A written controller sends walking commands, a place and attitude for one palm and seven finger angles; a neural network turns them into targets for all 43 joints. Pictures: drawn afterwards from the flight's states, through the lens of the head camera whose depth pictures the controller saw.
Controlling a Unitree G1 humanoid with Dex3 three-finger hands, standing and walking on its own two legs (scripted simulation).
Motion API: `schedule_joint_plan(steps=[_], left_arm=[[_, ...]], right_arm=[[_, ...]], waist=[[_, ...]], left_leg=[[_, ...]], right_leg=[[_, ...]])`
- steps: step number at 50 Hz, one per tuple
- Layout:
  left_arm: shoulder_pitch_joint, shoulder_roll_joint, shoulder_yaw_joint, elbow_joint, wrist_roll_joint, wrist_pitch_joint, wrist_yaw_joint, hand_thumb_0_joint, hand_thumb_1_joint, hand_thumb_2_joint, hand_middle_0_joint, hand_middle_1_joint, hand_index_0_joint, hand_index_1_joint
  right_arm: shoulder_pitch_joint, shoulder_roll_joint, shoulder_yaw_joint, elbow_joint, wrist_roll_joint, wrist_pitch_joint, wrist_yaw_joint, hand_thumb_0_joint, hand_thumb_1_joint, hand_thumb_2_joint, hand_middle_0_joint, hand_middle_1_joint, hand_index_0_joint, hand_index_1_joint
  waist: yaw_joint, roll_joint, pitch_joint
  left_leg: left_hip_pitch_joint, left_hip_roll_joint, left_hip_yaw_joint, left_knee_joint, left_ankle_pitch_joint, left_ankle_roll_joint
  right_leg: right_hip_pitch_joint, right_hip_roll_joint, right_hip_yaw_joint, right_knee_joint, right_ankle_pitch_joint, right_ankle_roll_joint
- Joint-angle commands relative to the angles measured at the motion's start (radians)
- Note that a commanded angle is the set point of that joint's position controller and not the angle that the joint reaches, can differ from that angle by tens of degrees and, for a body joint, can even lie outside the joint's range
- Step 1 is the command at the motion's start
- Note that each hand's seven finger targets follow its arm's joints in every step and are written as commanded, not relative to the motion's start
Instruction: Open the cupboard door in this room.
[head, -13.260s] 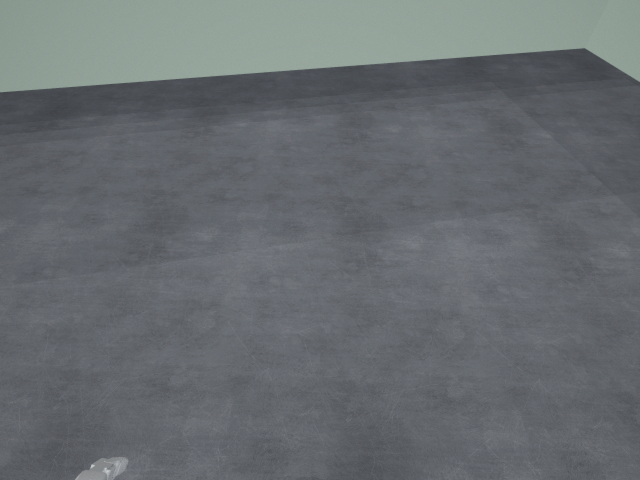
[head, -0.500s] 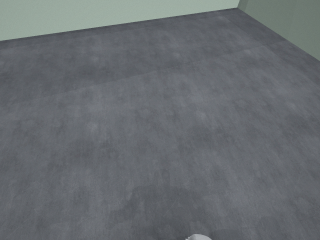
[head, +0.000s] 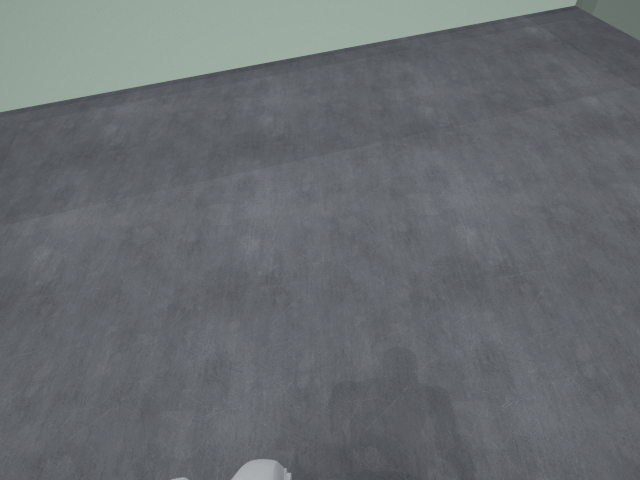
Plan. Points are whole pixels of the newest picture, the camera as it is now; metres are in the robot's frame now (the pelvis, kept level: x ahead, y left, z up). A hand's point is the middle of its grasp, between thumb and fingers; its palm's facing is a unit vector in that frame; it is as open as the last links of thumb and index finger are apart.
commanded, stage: turn or walk to find it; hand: left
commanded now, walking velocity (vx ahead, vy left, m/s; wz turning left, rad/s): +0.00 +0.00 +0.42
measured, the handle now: out of the picture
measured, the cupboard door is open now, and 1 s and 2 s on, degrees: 0 0 0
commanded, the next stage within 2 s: none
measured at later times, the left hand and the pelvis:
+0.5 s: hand out of the picture +0.01 +0.27 -0.17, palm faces +0.24 -0.94 -0.25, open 7.4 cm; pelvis -0.02 +0.04 +0.00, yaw +11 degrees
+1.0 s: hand out of the picture -0.07 +0.20 -0.16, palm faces +0.44 -0.86 -0.24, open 7.4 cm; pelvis -0.04 +0.00 +0.00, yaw +26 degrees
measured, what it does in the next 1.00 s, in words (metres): steps on the spot, turning left: left foot, then right foot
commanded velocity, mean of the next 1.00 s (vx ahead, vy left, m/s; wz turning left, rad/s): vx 0.00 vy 0.00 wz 0.42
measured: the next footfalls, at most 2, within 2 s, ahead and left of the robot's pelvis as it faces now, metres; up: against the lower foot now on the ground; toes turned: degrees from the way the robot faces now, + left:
left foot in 0.22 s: +0.00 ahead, +0.16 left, +0.00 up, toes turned +10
right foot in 0.64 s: +0.06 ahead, -0.08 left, +0.00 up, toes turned +11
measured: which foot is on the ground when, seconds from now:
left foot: up 0.00-0.20, down 0.22-0.64, up 0.66-1.00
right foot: down 0.00-0.22, up 0.24-0.62, down 0.64-1.00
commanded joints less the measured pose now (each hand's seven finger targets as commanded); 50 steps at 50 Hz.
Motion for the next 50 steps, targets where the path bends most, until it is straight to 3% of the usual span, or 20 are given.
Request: schedule_joint_plan(steps=[1,6,8,9,10,11,12,13,15,17,25,30,31,32,33,34,35,37,44,50], left_arm=[[0.063,0.233,0.058,-0.045,0.009,-0.018,0.014,0.0,0.9,0.9,-0.2,-0.3,-0.2,-0.3],[0.093,0.268,0.07,-0.013,0.013,-0.009,0.011,0.0,0.9,0.9,-0.2,-0.3,-0.2,-0.3],[0.069,0.265,0.072,-0.01,0.005,-0.003,0.01,0.0,0.9,0.9,-0.2,-0.3,-0.2,-0.3],[0.065,0.248,0.068,-0.013,-0.005,0.005,0.007,0.0,0.9,0.9,-0.2,-0.3,-0.2,-0.3],[0.084,0.19,0.062,-0.036,-0.01,0.012,0.002,0.0,0.9,0.9,-0.2,-0.3,-0.2,-0.3],[0.033,0.146,0.039,-0.071,-0.005,0.016,0.0,0.0,0.9,0.9,-0.2,-0.3,-0.2,-0.3],[-0.026,0.157,0.039,-0.075,0.0,0.032,0.01,0.0,0.9,0.9,-0.2,-0.3,-0.2,-0.3],[-0.052,0.157,0.045,-0.067,-0.003,0.031,0.006,0.0,0.9,0.9,-0.2,-0.3,-0.2,-0.3],[-0.019,0.166,0.048,-0.033,-0.004,0.026,-0.006,0.0,0.9,0.9,-0.2,-0.3,-0.2,-0.3],[0.013,0.166,0.046,-0.017,-0.005,0.023,-0.011,0.0,0.9,0.9,-0.2,-0.3,-0.2,-0.3],[-0.041,0.145,0.035,-0.06,-0.011,0.018,-0.003,0.0,0.9,0.9,-0.2,-0.3,-0.2,-0.3],[0.084,0.162,0.041,-0.035,-0.012,-0.002,0.002,0.0,0.9,0.9,-0.2,-0.3,-0.2,-0.3],[0.111,0.209,0.049,-0.032,-0.004,-0.013,0.007,0.0,0.9,0.9,-0.2,-0.3,-0.2,-0.3],[0.123,0.297,0.067,-0.036,0.011,-0.021,0.015,0.0,0.9,0.9,-0.2,-0.3,-0.2,-0.3],[0.116,0.308,0.069,-0.053,0.0,-0.02,0.014,0.0,0.9,0.9,-0.2,-0.3,-0.2,-0.3],[0.057,0.281,0.071,-0.066,0.0,-0.017,0.016,0.0,0.9,0.9,-0.2,-0.3,-0.2,-0.3],[0.004,0.252,0.061,-0.079,-0.001,-0.014,0.014,0.0,0.9,0.9,-0.2,-0.3,-0.2,-0.3],[-0.072,0.202,0.048,-0.099,0.0,-0.016,0.014,0.0,0.9,0.9,-0.2,-0.3,-0.2,-0.3],[0.062,0.228,0.057,-0.048,0.009,-0.019,0.013,0.0,0.9,0.9,-0.2,-0.3,-0.2,-0.3],[0.084,0.267,0.072,-0.016,0.013,-0.008,0.011,0.0,0.9,0.9,-0.2,-0.3,-0.2,-0.3]], right_arm=[[-0.073,-0.037,0.004,-0.078,0.002,-0.032,-0.004,0.0,-0.9,-0.9,0.2,0.3,0.2,0.3],[-0.089,-0.027,0.02,-0.089,0.014,-0.052,-0.01,0.0,-0.9,-0.9,0.2,0.3,0.2,0.3],[-0.033,-0.037,0.02,-0.074,0.012,-0.062,-0.011,0.0,-0.9,-0.9,0.2,0.3,0.2,0.3],[0.0,-0.072,0.013,-0.067,0.009,-0.07,-0.01,0.0,-0.9,-0.9,0.2,0.3,0.2,0.3],[0.021,-0.164,-0.009,-0.074,0.0,-0.08,-0.012,0.0,-0.9,-0.9,0.2,0.3,0.2,0.3],[0.063,-0.234,-0.022,-0.07,0.002,-0.073,-0.016,0.0,-0.9,-0.9,0.2,0.3,0.2,0.3],[0.075,-0.221,-0.02,-0.052,-0.001,-0.074,-0.026,0.0,-0.9,-0.9,0.2,0.3,0.2,0.3],[0.033,-0.196,-0.015,-0.058,-0.004,-0.073,-0.036,0.0,-0.9,-0.9,0.2,0.3,0.2,0.3],[-0.065,-0.151,0.004,-0.083,-0.003,-0.076,-0.04,0.0,-0.9,-0.9,0.2,0.3,0.2,0.3],[-0.072,-0.143,0.007,-0.091,0.001,-0.083,-0.039,0.0,-0.9,-0.9,0.2,0.3,0.2,0.3],[-0.036,-0.154,-0.012,-0.096,-0.005,-0.072,-0.034,0.0,-0.9,-0.9,0.2,0.3,0.2,0.3],[-0.091,-0.141,-0.016,-0.119,0.001,-0.063,-0.027,0.0,-0.9,-0.9,0.2,0.3,0.2,0.3],[-0.075,-0.098,-0.012,-0.123,0.01,-0.064,-0.023,0.0,-0.9,-0.9,0.2,0.3,0.2,0.3],[-0.063,-0.029,0.001,-0.144,0.014,-0.064,-0.015,0.0,-0.9,-0.9,0.2,0.3,0.2,0.3],[-0.08,-0.073,-0.012,-0.147,0.004,-0.046,-0.02,0.0,-0.9,-0.9,0.2,0.3,0.2,0.3],[-0.094,-0.084,-0.019,-0.136,0.0,-0.037,-0.017,0.0,-0.9,-0.9,0.2,0.3,0.2,0.3],[-0.084,-0.082,-0.021,-0.116,0.0,-0.032,-0.01,0.0,-0.9,-0.9,0.2,0.3,0.2,0.3],[-0.006,-0.061,-0.018,-0.077,-0.004,-0.027,0.0,0.0,-0.9,-0.9,0.2,0.3,0.2,0.3],[-0.073,-0.039,0.001,-0.083,0.001,-0.03,-0.001,0.0,-0.9,-0.9,0.2,0.3,0.2,0.3],[-0.076,-0.021,0.019,-0.086,0.014,-0.053,-0.008,0.0,-0.9,-0.9,0.2,0.3,0.2,0.3]], waist=[[0.068,-0.213,-0.055],[0.08,-0.262,-0.114],[0.041,-0.226,-0.131],[0.016,-0.138,-0.148],[0.006,0.118,-0.17],[-0.021,0.251,-0.139],[-0.039,0.225,-0.131],[-0.024,0.217,-0.083],[0.023,0.139,-0.045],[0.031,0.106,-0.083],[0.004,0.097,-0.111],[0.068,0.086,-0.121],[0.077,-0.03,-0.132],[0.081,-0.303,-0.121],[0.095,-0.331,-0.111],[0.077,-0.281,-0.054],[0.049,-0.199,-0.007],[0.001,-0.18,-0.02],[0.07,-0.209,-0.052],[0.08,-0.242,-0.119]], left_leg=[[-0.024,0.017,0.044,-0.156,-0.064,-0.017],[0.096,-0.003,0.107,-0.424,-0.073,0.003],[0.229,-0.007,0.128,-0.626,0.089,0.012],[0.355,0.026,0.095,-0.742,0.219,0.029],[0.486,0.232,-0.178,-0.795,0.443,0.113],[0.466,0.39,-0.316,-0.808,0.7,0.224],[0.383,0.383,-0.305,-0.815,0.613,0.247],[0.357,0.338,-0.286,-0.814,0.58,0.247],[0.33,0.251,-0.175,-0.799,0.602,0.216],[0.364,0.22,-0.134,-0.788,0.654,0.206],[0.392,0.218,-0.219,-0.749,0.685,0.232],[0.202,0.144,-0.23,-0.66,0.497,0.164],[0.082,0.077,-0.184,-0.565,0.318,0.109],[-0.096,-0.073,-0.026,-0.347,-0.064,0.036],[-0.062,-0.056,-0.059,-0.154,-0.213,0.035],[-0.061,-0.038,-0.081,-0.018,-0.17,0.042],[-0.067,-0.023,-0.075,0.06,-0.1,0.041],[-0.053,-0.004,-0.041,0.103,0.005,0.023],[-0.021,0.014,0.038,-0.129,-0.052,-0.01],[0.109,0.005,0.113,-0.427,-0.077,0.007]], right_leg=[[0.096,-0.262,0.148,-0.163,0.315,-0.111],[0.141,-0.279,0.124,-0.065,0.486,-0.114],[0.085,-0.253,0.065,0.018,0.429,-0.053],[-0.01,-0.224,0.024,0.111,0.326,-0.002],[-0.222,-0.11,-0.03,0.294,0.015,0.07],[-0.339,-0.041,0.008,0.454,-0.378,0.098],[-0.317,-0.047,0.094,0.551,-0.37,0.092],[-0.358,-0.046,0.122,0.601,-0.311,0.092],[-0.344,-0.042,0.128,0.626,-0.188,0.099],[-0.322,-0.031,0.124,0.607,-0.15,0.105],[-0.246,0.014,0.123,0.349,-0.191,0.11],[0.049,0.035,0.092,-0.036,0.052,0.091],[0.178,-0.06,0.18,-0.135,0.11,0.067],[0.247,-0.317,0.439,-0.199,0.21,-0.033],[0.082,-0.41,0.488,-0.244,0.169,-0.116],[-0.015,-0.375,0.469,-0.268,0.052,-0.139],[-0.064,-0.32,0.39,-0.266,-0.002,-0.122],[-0.066,-0.24,0.229,-0.235,0.035,-0.076],[0.071,-0.267,0.151,-0.191,0.223,-0.102],[0.121,-0.296,0.114,-0.088,0.391,-0.113]])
